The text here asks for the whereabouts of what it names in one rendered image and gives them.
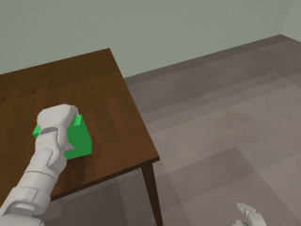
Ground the sponge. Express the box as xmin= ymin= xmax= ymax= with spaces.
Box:
xmin=32 ymin=115 xmax=92 ymax=160

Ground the right robot hand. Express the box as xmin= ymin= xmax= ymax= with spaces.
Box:
xmin=232 ymin=202 xmax=267 ymax=226

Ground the left robot hand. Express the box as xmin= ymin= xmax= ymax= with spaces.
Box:
xmin=37 ymin=104 xmax=79 ymax=152

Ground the left robot forearm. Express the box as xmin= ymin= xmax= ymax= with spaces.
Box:
xmin=0 ymin=124 xmax=68 ymax=218

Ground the left robot upper arm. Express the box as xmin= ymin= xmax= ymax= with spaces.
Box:
xmin=0 ymin=212 xmax=45 ymax=226

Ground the table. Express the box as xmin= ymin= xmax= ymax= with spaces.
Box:
xmin=0 ymin=48 xmax=164 ymax=226

